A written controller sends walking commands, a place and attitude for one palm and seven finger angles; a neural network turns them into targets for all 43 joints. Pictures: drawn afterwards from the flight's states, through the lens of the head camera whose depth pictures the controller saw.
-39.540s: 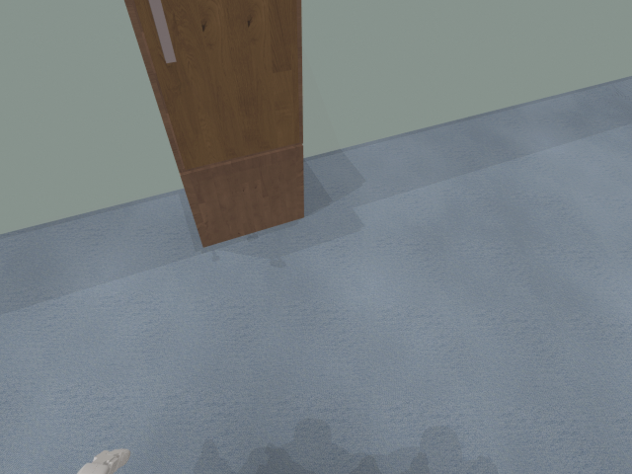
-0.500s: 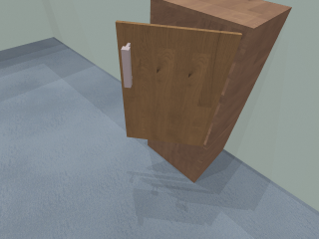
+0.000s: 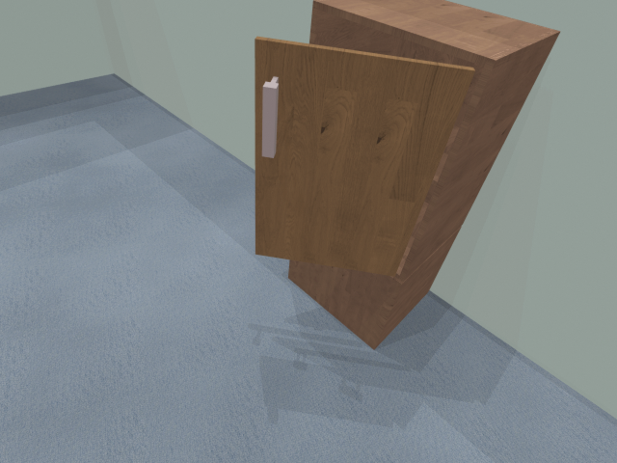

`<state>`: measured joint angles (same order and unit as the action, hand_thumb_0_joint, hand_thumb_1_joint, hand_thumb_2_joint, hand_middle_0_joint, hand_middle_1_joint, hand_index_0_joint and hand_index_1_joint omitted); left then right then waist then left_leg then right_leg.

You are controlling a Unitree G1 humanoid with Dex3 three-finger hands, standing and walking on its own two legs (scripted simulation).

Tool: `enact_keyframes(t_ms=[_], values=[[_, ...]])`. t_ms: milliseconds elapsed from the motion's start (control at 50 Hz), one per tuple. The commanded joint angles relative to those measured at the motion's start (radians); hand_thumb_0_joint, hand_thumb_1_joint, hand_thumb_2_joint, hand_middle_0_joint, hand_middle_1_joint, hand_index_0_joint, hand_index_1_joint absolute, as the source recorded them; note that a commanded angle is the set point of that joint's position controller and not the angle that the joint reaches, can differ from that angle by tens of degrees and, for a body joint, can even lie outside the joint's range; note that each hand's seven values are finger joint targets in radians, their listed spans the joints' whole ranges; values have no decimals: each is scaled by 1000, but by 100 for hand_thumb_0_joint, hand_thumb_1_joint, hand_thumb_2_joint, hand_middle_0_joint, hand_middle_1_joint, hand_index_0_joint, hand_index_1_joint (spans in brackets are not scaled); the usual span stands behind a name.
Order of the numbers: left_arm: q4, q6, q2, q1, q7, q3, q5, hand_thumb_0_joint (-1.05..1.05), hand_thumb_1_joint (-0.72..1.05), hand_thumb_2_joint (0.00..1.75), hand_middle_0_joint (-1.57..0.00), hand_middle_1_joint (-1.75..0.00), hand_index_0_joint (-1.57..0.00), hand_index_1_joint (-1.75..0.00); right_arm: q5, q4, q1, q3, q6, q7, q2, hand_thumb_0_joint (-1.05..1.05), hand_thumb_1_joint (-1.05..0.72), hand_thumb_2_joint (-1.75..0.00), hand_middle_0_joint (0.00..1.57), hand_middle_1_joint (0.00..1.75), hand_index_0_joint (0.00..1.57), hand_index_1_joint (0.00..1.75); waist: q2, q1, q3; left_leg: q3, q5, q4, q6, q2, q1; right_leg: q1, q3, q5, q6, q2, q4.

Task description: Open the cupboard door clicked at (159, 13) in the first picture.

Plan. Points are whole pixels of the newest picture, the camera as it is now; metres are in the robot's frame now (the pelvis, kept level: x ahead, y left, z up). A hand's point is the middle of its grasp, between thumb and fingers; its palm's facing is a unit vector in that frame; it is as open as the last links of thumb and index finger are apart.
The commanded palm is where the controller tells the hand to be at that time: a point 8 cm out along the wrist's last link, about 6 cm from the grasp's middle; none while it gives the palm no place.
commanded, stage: come to a stop and stand still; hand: left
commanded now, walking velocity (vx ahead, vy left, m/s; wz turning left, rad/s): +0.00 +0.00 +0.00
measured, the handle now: (271, 117) +0.73 +0.13 +0.12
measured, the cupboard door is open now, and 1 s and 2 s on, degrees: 37 37 37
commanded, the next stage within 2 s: look again from close up in 0.62 s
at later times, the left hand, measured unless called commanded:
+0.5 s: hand out of the picture -0.07 +0.15 -0.17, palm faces +0.02 -0.99 -0.14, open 7.4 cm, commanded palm none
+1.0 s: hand out of the picture -0.04 +0.14 -0.16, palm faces +0.02 -0.99 -0.15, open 7.4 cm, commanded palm none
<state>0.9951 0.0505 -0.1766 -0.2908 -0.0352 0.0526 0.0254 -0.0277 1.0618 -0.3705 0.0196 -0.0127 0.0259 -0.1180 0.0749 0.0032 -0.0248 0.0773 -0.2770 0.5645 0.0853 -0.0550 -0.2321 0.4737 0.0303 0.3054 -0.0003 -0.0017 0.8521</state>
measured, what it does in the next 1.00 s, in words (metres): steps on the spot: right foot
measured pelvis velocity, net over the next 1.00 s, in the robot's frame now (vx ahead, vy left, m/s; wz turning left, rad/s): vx -0.02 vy -0.01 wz -0.01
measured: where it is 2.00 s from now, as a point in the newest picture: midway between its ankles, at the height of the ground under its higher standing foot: outside the picture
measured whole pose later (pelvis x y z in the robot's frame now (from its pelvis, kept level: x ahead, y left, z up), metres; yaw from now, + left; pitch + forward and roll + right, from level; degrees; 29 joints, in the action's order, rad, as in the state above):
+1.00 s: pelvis -0.02 -0.01 +0.01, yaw -1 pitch +0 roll +0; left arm 1.08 -0.02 -0.12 -0.36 -0.03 -0.01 0.02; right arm -0.01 1.12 -0.30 0.00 0.01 0.02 -0.13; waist 0.01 0.00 0.01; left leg 0.07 -0.14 0.41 0.05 -0.03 -0.27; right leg 0.19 0.01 0.25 0.00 -0.01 0.44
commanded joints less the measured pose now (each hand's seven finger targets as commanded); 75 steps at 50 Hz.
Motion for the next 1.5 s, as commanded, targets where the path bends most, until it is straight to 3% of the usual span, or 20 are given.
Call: enact_keyframes(t_ms=[0, 60, 100, 120, 140, 180, 200, 240, 300, 380, 560, 720, 900, 1280, 1320, 1380, 1420, 1480], values=[[-34, -22, -10, -82, 9, -6, 1, 0, 90, 90, -20, -30, -20, -30, 1, -98, 108, 23, 38, 8, -148, 0, -90, -90, 20, 30, 20, 30, -84, 48, 176, -324, -224, -398, 82, 277, -274, -107, 13, 39, -7, 36, 34], [-35, -43, 5, -39, 13, -20, -7, 0, 90, 90, -20, -30, -20, -30, 2, -55, 10, 21, 35, 13, -136, 0, -90, -90, 20, 30, 20, 30, -122, -1, 133, -301, -135, -349, 59, 248, -76, -147, -38, 87, -6, 31, -288], [-14, -51, -10, -75, 7, -22, -10, 0, 90, 90, -20, -30, -20, -30, 11, -37, -23, 20, 33, 10, -129, 0, -90, -90, 20, 30, 20, 30, -116, 1, 102, -288, -156, -319, 19, 221, -81, -268, -14, -33, -17, 31, -465], [-5, -56, -24, -92, 1, -23, -10, 0, 90, 90, -20, -30, -20, -30, 15, -31, -27, 18, 35, 8, -116, 0, -90, -90, 20, 30, 20, 30, -82, 2, 85, -264, -133, -302, -7, 193, -110, -325, 39, -75, -33, 59, -492], [2, -60, -34, -97, -5, -24, -11, 0, 90, 90, -20, -30, -20, -30, 17, -29, -20, 14, 38, 4, -106, 0, -90, -90, 20, 30, 20, 30, -89, 1, 86, -239, -77, -296, -28, 168, -115, -334, 65, -103, -52, 89, -490], [7, -61, -52, -119, -4, -29, -10, 0, 90, 90, -20, -30, -20, -30, 18, -34, -11, 15, 47, -2, -102, 0, -90, -90, 20, 30, 20, 30, -134, -4, 60, -219, 3, -297, -51, 152, -15, -267, 52, -104, -61, 104, -468], [21, -65, -46, -110, -2, -30, -8, 0, 90, 90, -20, -30, -20, -30, 17, -22, -4, 18, 42, 0, -118, 0, -90, -90, 20, 30, 20, 30, -46, -10, 24, -217, -8, -287, -47, 169, 9, -266, 49, -100, -47, 78, -467], [26, -66, -37, -101, 0, -34, -9, 0, 90, 90, -20, -30, -20, -30, 18, -19, 0, 23, 40, 0, -127, 0, -90, -90, 20, 30, 20, 30, -35, -12, 15, -215, -38, -299, -42, 176, 28, -261, 37, -80, -40, 80, -473], [35, -62, -36, -110, 2, -39, -6, 0, 90, 90, -20, -30, -20, -30, 18, -9, 20, 20, 33, -2, -134, 0, -90, -90, 20, 30, 20, 30, -83, -8, 78, -216, -139, -337, -45, 180, -15, -227, 37, -29, -36, 73, -481], [52, -66, -31, -143, 0, -45, -4, 0, 90, 90, -20, -30, -20, -30, 19, -2, 30, 18, 23, -4, -127, 0, -90, -90, 20, 30, 20, 30, -76, -8, 124, -194, -147, -317, -47, 163, -34, -183, 67, 33, -39, 81, -518], [57, -73, -32, -166, -1, -48, -5, 0, 90, 90, -20, -30, -20, -30, 18, 5, 21, 13, 17, -5, -118, 0, -90, -90, 20, 30, 20, 30, -57, -18, 135, -169, -116, -261, -53, 143, -23, -114, 103, 139, -43, 91, -562], [63, -77, -19, -177, 0, -50, -6, 0, 90, 90, -20, -30, -20, -30, 17, 10, 26, 7, 30, -2, -117, 0, -90, -90, 20, 30, 20, 30, -90, -8, 119, -188, -98, -286, -49, 161, -36, -158, 79, 29, -42, 82, -524], [65, -80, -19, -167, -3, -49, -8, 0, 90, 90, -20, -30, -20, -30, 19, 19, 19, 2, 37, 0, -113, 0, -90, -90, 20, 30, 20, 30, -67, -3, 98, -183, -41, -285, -49, 165, -22, -201, 69, -41, -42, 86, -510], [68, -87, -29, -149, -8, -51, -12, 0, 90, 90, -20, -30, -20, -30, 21, 44, 29, -8, 45, 4, -103, 0, -90, -90, 20, 30, 20, 30, -57, -4, 85, -130, 163, -229, -53, 156, 53, -238, 82, -158, -43, 99, -519], [75, -86, -30, -160, -4, -49, -11, 0, 90, 90, -20, -30, -20, -30, 15, 51, 14, -7, 43, 2, -111, 0, -90, -90, 20, 30, 20, 30, -50, -4, 84, -123, 53, -223, -53, 150, 54, -239, 79, -57, -51, 91, -512], [67, -78, -38, -168, 6, -35, -3, 0, 90, 90, -20, -30, -20, -30, 12, 38, 26, 2, 36, -4, -117, 0, -90, -90, 20, 30, 20, 30, -61, 4, 139, -133, -153, -221, -46, 144, -11, -192, 102, 156, -69, 90, -523], [62, -76, -39, -173, 12, -28, -2, 0, 90, 90, -20, -30, -20, -30, 9, 27, 31, 6, 34, -6, -119, 0, -90, -90, 20, 30, 20, 30, -73, 6, 175, -136, -198, -210, -41, 142, -41, -163, 114, 215, -78, 88, -521], [61, -78, -43, -192, 17, -20, -2, 0, 90, 90, -20, -30, -20, -30, 10, 11, 28, 6, 40, -7, -110, 0, -90, -90, 20, 30, 20, 30, -30, 10, 200, -114, -177, -155, -38, 125, -89, -178, 146, 231, -98, 106, -529]])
